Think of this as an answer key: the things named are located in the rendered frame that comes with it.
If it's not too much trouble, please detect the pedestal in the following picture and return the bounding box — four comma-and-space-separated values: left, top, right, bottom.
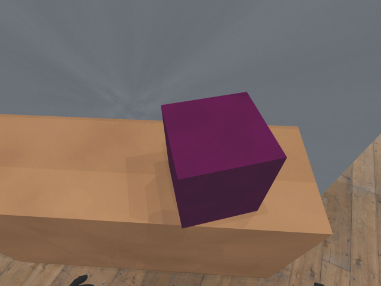
0, 114, 333, 279

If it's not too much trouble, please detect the carton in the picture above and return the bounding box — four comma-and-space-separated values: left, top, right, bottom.
161, 92, 287, 228

